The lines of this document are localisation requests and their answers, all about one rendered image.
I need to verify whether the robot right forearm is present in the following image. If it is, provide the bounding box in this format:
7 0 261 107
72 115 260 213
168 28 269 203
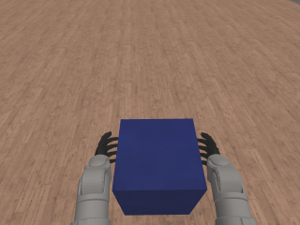
206 154 258 225

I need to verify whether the right robot hand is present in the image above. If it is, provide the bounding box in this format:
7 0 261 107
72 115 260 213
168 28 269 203
197 132 220 166

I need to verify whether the carton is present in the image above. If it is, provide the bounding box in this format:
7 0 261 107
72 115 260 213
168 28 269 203
112 118 207 216

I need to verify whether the robot left forearm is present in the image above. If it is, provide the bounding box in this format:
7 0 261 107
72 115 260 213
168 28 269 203
70 154 112 225

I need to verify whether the left robot hand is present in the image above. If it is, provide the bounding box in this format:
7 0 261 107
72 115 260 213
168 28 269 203
95 131 118 164

